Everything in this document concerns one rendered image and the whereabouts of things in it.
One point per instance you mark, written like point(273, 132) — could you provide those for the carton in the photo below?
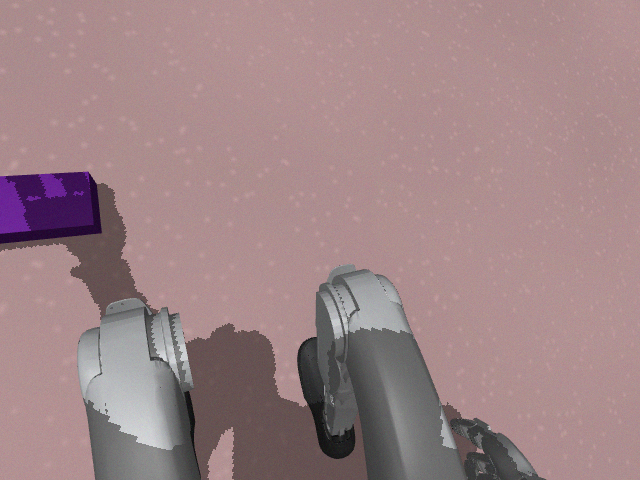
point(45, 206)

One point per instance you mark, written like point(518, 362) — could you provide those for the right robot hand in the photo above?
point(501, 460)

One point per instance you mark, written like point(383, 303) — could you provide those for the left robot foot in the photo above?
point(192, 420)

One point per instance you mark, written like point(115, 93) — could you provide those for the right robot foot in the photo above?
point(336, 446)

